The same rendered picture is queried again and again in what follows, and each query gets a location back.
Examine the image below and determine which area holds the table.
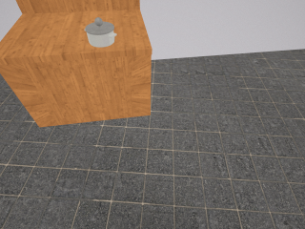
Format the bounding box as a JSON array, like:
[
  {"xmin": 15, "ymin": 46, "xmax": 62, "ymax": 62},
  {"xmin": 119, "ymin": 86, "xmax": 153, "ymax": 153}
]
[{"xmin": 0, "ymin": 0, "xmax": 153, "ymax": 128}]

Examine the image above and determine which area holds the knob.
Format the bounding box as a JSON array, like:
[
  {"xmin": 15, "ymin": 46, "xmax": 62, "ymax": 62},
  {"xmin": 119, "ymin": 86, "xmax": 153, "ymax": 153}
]
[{"xmin": 94, "ymin": 17, "xmax": 103, "ymax": 26}]

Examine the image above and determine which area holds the pot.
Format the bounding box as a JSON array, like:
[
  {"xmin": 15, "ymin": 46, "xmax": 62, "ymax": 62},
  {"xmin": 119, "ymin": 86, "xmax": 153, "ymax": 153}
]
[{"xmin": 84, "ymin": 29, "xmax": 117, "ymax": 48}]

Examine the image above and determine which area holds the lid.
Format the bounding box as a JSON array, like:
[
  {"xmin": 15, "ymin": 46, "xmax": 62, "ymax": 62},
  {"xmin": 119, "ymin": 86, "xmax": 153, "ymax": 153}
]
[{"xmin": 85, "ymin": 21, "xmax": 114, "ymax": 35}]

